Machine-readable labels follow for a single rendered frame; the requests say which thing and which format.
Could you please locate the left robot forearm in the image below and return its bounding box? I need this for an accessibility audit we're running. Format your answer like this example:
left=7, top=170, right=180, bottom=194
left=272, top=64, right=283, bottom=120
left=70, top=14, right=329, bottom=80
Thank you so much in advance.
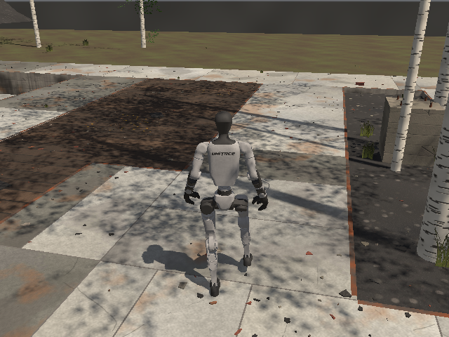
left=185, top=170, right=197, bottom=194

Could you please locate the left robot shin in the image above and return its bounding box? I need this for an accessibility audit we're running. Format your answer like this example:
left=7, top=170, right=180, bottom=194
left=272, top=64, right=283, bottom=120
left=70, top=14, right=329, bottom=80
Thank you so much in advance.
left=206, top=239, right=217, bottom=287

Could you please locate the robot right thigh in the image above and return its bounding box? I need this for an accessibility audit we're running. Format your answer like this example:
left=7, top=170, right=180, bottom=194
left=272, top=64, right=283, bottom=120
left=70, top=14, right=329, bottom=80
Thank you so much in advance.
left=234, top=194, right=248, bottom=229

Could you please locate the left robot hand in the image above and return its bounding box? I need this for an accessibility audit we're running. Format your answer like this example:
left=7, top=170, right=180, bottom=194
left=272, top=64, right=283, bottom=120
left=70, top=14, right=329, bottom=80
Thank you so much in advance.
left=184, top=191, right=200, bottom=205

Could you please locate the right robot hand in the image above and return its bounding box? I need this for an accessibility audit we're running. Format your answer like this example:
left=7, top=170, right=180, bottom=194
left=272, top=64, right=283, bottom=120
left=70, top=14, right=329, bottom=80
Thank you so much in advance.
left=252, top=195, right=268, bottom=211

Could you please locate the right robot upper arm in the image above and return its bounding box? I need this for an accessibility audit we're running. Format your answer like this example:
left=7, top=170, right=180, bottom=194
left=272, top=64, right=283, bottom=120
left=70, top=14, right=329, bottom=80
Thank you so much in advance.
left=239, top=141, right=258, bottom=181

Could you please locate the left robot upper arm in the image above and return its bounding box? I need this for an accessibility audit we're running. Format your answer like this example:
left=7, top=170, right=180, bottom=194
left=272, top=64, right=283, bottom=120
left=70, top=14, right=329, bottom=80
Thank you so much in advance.
left=189, top=142, right=209, bottom=180

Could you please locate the right robot forearm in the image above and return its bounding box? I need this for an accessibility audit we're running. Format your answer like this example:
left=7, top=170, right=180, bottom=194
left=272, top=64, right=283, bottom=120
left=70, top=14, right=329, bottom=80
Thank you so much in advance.
left=252, top=170, right=267, bottom=198

